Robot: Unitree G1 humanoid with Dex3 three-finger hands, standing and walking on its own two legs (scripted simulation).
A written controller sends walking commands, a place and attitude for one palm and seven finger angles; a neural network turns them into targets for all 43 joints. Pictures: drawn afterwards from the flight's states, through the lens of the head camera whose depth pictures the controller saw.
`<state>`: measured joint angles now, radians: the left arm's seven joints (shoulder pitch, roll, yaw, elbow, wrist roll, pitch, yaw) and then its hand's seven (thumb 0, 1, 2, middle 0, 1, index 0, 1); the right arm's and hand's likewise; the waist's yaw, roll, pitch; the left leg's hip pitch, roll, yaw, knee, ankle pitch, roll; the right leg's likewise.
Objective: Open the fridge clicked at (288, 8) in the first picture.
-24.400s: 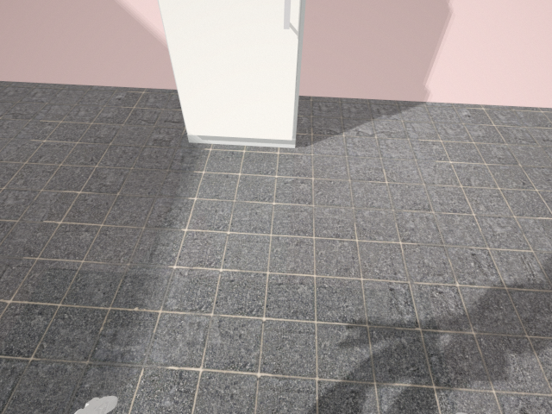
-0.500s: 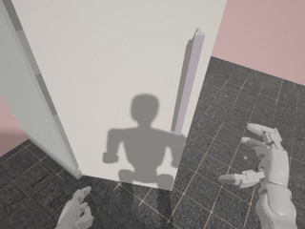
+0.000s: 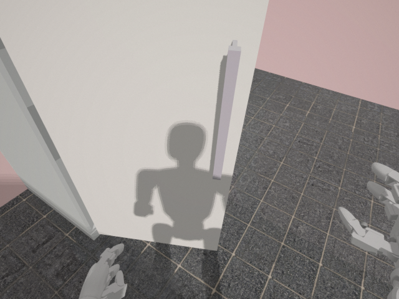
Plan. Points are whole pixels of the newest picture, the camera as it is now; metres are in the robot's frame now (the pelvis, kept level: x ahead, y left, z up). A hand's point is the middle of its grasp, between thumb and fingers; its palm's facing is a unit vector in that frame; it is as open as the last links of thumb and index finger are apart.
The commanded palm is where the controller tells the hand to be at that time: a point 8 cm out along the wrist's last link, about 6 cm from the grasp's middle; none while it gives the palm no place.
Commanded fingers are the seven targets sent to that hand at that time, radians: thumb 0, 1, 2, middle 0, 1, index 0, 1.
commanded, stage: draw the hand back to the body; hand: right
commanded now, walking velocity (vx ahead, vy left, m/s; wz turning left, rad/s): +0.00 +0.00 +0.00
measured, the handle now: (224, 121) +0.50 -0.06 +0.12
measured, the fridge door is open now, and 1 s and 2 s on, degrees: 65 65 65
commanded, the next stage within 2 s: step back with the hand held close in 0.50 s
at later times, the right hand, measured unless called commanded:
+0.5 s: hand (378, 226) +0.20 -0.27 +0.15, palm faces +0.48 +0.80 -0.35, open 7.4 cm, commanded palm +0.14 -0.30 +0.17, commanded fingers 0.00 -0.90 -0.90 0.20 0.30 0.20 0.30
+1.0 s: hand (386, 239) +0.17 -0.27 +0.16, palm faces +0.38 +0.80 -0.47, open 7.4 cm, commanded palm +0.11 -0.31 +0.17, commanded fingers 0.00 -0.90 -0.90 0.20 0.30 0.20 0.30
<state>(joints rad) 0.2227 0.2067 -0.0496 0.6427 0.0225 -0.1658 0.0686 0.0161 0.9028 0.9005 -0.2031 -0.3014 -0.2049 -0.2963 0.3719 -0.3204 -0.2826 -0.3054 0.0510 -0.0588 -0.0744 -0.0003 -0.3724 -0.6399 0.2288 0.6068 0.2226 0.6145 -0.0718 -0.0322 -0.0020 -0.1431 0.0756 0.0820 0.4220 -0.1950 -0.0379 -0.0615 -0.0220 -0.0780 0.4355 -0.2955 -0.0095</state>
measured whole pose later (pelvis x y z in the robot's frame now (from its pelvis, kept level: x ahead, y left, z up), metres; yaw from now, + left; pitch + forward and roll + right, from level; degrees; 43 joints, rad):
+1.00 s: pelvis -0.03 -0.01 -0.01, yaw +1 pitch +0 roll +0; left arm 0.20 0.22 0.00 0.54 0.01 -0.05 0.08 0.02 0.90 0.90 -0.20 -0.30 -0.20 -0.30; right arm 0.53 -0.41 -0.42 -0.49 0.04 -0.17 -0.11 0.01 -0.89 -0.89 0.22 0.30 0.21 0.31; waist 0.00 0.02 0.01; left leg -0.33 0.09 0.05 0.52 -0.17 -0.05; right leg -0.25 -0.01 -0.10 0.56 -0.30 -0.03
